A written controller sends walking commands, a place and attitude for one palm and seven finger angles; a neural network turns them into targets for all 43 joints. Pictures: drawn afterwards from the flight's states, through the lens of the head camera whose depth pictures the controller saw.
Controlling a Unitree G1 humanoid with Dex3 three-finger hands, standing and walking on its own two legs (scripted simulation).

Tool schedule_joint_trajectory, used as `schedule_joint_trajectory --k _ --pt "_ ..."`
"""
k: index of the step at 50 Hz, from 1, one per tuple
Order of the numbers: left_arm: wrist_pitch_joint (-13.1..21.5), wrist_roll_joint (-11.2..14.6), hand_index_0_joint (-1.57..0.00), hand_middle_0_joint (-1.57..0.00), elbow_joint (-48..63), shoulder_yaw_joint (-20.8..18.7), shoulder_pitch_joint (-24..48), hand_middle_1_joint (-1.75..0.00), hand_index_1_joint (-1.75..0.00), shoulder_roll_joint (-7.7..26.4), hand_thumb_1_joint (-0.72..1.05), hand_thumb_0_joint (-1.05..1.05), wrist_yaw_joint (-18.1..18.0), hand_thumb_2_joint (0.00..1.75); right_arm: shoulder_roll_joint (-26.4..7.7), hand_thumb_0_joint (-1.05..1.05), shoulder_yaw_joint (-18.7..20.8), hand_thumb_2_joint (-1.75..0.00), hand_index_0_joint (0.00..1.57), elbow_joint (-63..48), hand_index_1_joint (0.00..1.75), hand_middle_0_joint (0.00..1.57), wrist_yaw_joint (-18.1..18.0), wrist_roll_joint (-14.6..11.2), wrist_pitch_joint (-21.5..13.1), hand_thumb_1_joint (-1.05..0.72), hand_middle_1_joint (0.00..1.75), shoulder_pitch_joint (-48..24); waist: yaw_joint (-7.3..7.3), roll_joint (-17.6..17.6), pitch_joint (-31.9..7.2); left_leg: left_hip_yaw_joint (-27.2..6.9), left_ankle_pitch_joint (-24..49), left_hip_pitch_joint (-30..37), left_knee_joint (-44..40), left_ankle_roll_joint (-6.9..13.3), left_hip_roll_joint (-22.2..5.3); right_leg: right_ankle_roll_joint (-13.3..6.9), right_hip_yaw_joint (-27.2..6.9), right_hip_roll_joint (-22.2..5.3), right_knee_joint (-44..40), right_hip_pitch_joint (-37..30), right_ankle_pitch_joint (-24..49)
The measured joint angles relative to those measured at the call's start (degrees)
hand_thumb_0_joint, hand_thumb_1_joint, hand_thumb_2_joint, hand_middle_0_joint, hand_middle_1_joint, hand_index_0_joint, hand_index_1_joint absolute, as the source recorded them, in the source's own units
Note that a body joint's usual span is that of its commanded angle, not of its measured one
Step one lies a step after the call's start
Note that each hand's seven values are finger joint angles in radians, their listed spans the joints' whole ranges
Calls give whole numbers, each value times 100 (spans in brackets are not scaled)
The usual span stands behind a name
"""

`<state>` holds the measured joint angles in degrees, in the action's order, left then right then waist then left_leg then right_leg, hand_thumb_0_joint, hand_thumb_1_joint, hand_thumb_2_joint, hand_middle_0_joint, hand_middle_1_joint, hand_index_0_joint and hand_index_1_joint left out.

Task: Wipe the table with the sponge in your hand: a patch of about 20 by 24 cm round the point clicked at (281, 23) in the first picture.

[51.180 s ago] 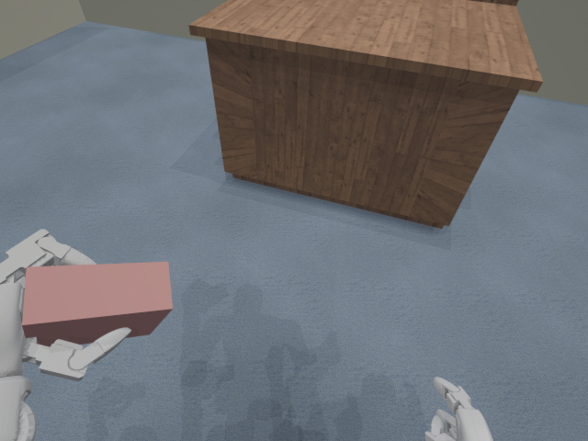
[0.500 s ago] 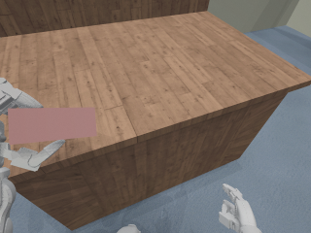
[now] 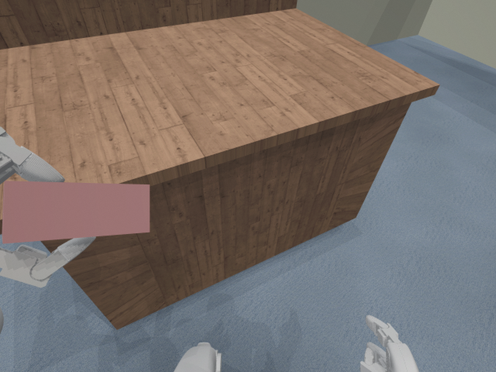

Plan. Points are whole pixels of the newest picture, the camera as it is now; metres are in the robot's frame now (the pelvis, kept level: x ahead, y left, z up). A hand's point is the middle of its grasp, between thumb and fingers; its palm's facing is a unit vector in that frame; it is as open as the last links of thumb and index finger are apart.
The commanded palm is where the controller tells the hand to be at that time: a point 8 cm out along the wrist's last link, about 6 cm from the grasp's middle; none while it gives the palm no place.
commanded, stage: stop stepping back and stand still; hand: left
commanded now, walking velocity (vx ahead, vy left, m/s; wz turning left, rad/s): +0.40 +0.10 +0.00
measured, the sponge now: (94, 209) +0.24 +0.18 +0.22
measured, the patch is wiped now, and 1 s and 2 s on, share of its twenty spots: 1.00 1.00 1.00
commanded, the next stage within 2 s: stand and wait in 0.76 s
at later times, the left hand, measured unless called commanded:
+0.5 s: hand out of the picture +0.10 +0.20 +0.25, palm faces +0.41 -0.83 -0.37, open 9.5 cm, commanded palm +0.04 +0.26 +0.27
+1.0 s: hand out of the picture +0.09 +0.21 +0.25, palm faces +0.43 -0.83 -0.36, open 9.5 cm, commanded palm +0.04 +0.26 +0.27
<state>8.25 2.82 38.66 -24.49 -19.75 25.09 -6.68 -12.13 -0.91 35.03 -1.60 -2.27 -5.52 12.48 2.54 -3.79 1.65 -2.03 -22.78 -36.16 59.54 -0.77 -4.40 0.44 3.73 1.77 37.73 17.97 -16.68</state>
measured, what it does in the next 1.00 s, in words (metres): walks backwards: left foot, then right foot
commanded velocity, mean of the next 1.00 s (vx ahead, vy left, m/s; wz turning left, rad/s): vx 0.18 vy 0.03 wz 0.00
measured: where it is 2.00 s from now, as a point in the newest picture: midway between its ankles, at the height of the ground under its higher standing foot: outside the picture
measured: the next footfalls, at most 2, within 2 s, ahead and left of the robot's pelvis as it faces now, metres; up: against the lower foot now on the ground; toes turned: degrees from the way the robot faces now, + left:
left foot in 0.16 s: -0.05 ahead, +0.11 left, +0.00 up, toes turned +3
right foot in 0.42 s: -0.04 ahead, -0.12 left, +0.00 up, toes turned -1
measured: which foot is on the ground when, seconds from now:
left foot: up 0.00-0.14, down 0.16-1.00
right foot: down 0.00-0.16, up 0.18-0.40, down 0.42-1.00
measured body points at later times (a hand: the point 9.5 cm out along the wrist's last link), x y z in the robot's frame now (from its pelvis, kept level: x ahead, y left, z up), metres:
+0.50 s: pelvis -0.12 -0.02 +0.00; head -0.14 -0.01 +0.45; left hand +0.07 +0.24 +0.27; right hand +0.01 -0.25 -0.10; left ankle -0.11 +0.09 -0.67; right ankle -0.07 -0.14 -0.71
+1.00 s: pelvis -0.11 -0.02 +0.01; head -0.12 -0.01 +0.46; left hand +0.06 +0.25 +0.27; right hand +0.04 -0.26 -0.07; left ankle -0.10 +0.11 -0.71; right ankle -0.08 -0.13 -0.71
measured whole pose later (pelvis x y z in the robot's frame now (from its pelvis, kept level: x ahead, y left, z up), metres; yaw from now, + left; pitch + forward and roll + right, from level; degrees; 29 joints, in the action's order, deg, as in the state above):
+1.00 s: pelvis -0.11 -0.02 +0.01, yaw +1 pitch +0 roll -1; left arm 8.2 3.5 39.4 -24.0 -22.6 23.9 -7.1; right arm -12.3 -1.3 37.0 -2.9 -1.1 -4.6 12.6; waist 0.8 0.7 -1.2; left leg 0.5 -21.9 -21.4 42.2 2.4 -3.3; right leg -1.8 4.8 0.2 36.5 20.2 -16.6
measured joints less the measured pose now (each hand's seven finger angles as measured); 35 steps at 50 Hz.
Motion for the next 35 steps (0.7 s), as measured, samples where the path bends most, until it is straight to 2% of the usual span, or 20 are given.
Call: schedule_joint_trajectory --k 2,4,6,8,9,10,12,14,15,17,19,21,22,24,25,27,28,30,32,35 --pt "-27 16 -84 -77 -15 123 -41 -142 -137 21 -50 -1 120 110 -21 1 4 -89 20 221 30 21 -12 -44 163 -91 30 28 -26 134 -191 86 143 -133 1315 3 193 23 -37 -69 22 91 45" --pt "-31 46 -84 -77 -23 60 -79 -142 -137 128 -50 -1 182 110 8 1 -5 -89 20 272 30 21 -16 -48 347 -91 30 103 -14 354 -496 229 243 60 1684 76 208 15 -62 -169 31 335 129" --pt "-16 71 -84 -77 -89 -65 10 -141 -137 250 -51 -1 178 110 -24 1 -8 -89 20 195 30 21 -31 -60 408 -91 30 168 -13 489 -755 304 108 584 914 212 113 -27 55 -311 131 714 255" --pt "-11 100 -84 -77 -162 -191 244 -141 -137 335 -51 -1 117 110 -179 1 12 -90 20 10 30 21 -86 -85 323 -91 30 188 -27 417 -851 242 -355 1325 -663 311 3 -34 230 -373 496 1207 188" --pt "8 118 -84 -77 -242 -282 389 -141 -137 387 -51 -1 77 110 -198 1 37 -90 20 -6 30 21 -125 -69 249 -91 30 123 -13 475 -813 260 -1087 1397 -957 268 61 -47 199 -435 864 1503 -144" --pt "11 113 -84 -77 -369 -377 508 -141 -137 407 -51 -1 47 110 -132 1 52 -90 20 27 30 21 -146 -63 194 -91 30 42 -48 657 -704 386 -1161 1333 -872 232 169 -50 -24 -447 1423 1744 -524" --pt "-35 10 -84 -77 -633 -489 583 -142 -137 310 -51 -1 14 110 12 1 51 -90 20 78 30 20 -117 -42 27 -91 30 56 -125 867 -628 617 -703 1371 -910 190 269 -28 -325 -310 2725 2058 -843" --pt "-85 -48 -84 -77 -793 -450 536 -142 -137 151 -51 -1 -30 110 146 1 14 -90 20 148 30 20 -47 -25 -128 -91 30 237 -53 884 -770 622 -339 1451 -1182 176 318 -13 -362 -192 3584 2121 -811" --pt "-71 -54 -84 -77 -842 -373 503 -142 -137 51 -50 -1 -47 110 201 1 -18 -90 20 213 30 20 -12 -31 -191 -91 30 342 -24 859 -851 581 -221 1500 -1364 177 325 -13 -334 -169 3662 2048 -700" --pt "-37 -23 -84 -77 -858 -181 412 -142 -137 -147 -50 -1 -53 110 257 1 -103 -90 20 325 30 20 16 -31 -259 -91 30 525 0 731 -942 453 -9 1588 -1712 167 279 -28 -204 -191 3032 1676 -544" --pt "-12 15 -84 -77 -762 -43 295 -142 -137 -235 -50 -1 -41 110 260 1 -197 -90 20 359 30 20 -5 31 -279 -91 30 634 13 548 -907 306 133 1597 -1866 127 184 -52 -79 -210 1708 1065 -517" --pt "2 18 -83 -77 -591 -17 234 -142 -138 -98 -50 -1 -17 110 234 1 -261 -90 20 276 30 21 -27 91 -258 -91 30 678 0 435 -774 205 -13 1426 -1575 166 114 -110 20 -234 261 355 -244" --pt "35 -11 -83 -77 -532 1 264 -142 -138 -51 -50 -1 10 110 180 1 -254 -90 20 274 30 21 -20 97 -227 -91 30 614 -22 293 -653 107 -238 1230 -1164 238 33 -143 122 -151 104 297 -154" --pt "60 -14 -83 -77 -460 109 325 -142 -138 -24 -50 -1 117 110 74 1 -175 -89 20 417 30 21 -18 67 -79 -91 30 413 -21 78 -435 -80 -362 774 75 278 72 -184 324 -40 239 327 -138" --pt "77 -7 -84 -77 -432 138 312 -142 -138 -17 -50 -1 176 110 43 1 -121 -89 21 515 30 21 -12 44 -14 -91 30 327 -46 64 -399 -65 -269 598 586 275 135 -197 354 -33 225 325 -113" --pt "104 26 -84 -77 -328 64 159 -142 -137 8 -51 -1 241 110 23 1 -32 -89 21 588 30 21 3 7 119 -91 30 207 -122 178 -430 103 -99 450 939 313 195 -219 269 -63 107 364 -1" --pt "108 41 -84 -77 -254 -19 61 -142 -137 34 -51 -1 238 110 27 2 -3 -89 21 554 30 21 -5 2 169 -91 30 170 -150 277 -458 216 -56 515 698 347 172 -230 204 -104 59 409 46" --pt "131 70 -84 -77 -133 -183 -86 -142 -137 100 -51 -1 161 110 4 2 8 -89 20 407 30 21 -62 4 178 -91 30 124 -193 451 -513 398 -11 911 -400 406 83 -275 189 -264 103 559 28" --pt "162 114 -84 -77 -110 -268 -93 -142 -137 130 -51 -1 40 110 -116 2 20 -89 20 196 30 21 -169 22 65 -91 30 76 -195 413 -531 360 -228 1390 -1638 424 28 -250 247 -338 425 795 -314" --pt "104 66 -84 -77 -457 -270 127 -142 -137 53 -51 -1 -97 110 -54 1 67 -90 20 144 30 20 -258 23 -137 -91 30 -83 -199 527 -414 512 51 1445 -1689 214 158 -125 -119 -300 1664 1161 -1092"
